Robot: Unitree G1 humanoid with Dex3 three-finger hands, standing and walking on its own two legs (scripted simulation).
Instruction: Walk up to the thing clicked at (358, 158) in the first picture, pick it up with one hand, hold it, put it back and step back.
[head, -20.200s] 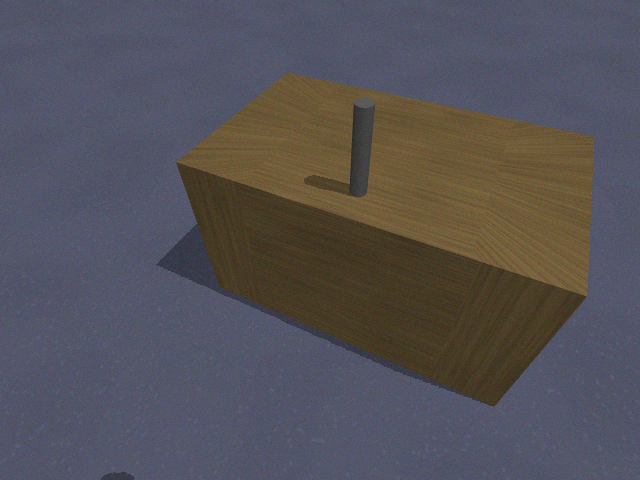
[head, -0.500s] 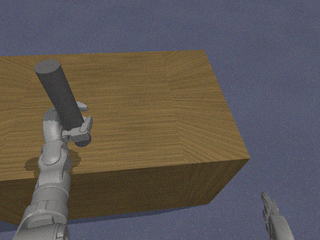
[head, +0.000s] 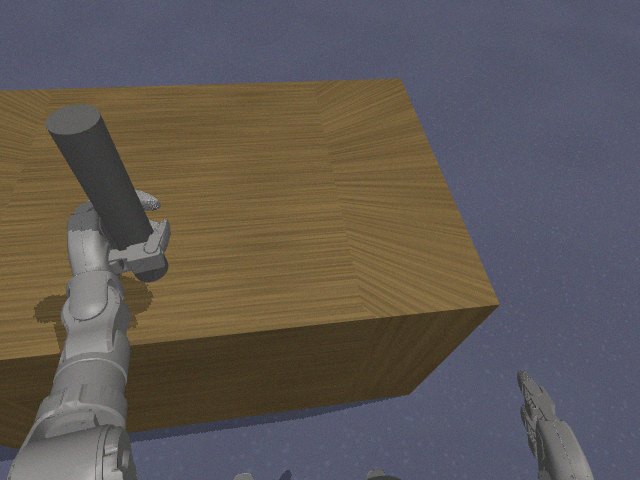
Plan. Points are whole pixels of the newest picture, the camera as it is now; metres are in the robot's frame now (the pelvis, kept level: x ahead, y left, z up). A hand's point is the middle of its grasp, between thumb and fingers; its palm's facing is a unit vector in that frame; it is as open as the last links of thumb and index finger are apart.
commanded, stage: lower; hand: left
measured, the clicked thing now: (120, 209) +0.45 +0.22 +0.09
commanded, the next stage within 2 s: loosen in 1.10 s
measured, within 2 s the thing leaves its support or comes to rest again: rests again in 0.84 s
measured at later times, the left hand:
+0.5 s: hand (153, 249) +0.46 +0.21 -0.01, palm faces +0.22 -0.98 -0.02, open 6.0 cm
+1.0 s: hand (159, 260) +0.46 +0.21 -0.04, palm faces +0.21 -0.98 -0.03, open 6.0 cm
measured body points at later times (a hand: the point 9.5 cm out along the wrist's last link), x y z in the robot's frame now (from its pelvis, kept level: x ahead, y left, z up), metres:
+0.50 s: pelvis -0.01 +0.00 -0.03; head +0.11 +0.03 +0.40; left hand +0.44 +0.26 +0.00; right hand +0.15 -0.26 -0.03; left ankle +0.02 +0.13 -0.68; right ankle -0.01 -0.14 -0.68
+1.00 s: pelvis -0.02 +0.00 -0.05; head +0.12 +0.05 +0.38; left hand +0.44 +0.26 -0.03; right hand +0.14 -0.26 -0.04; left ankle +0.02 +0.13 -0.68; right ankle -0.01 -0.14 -0.68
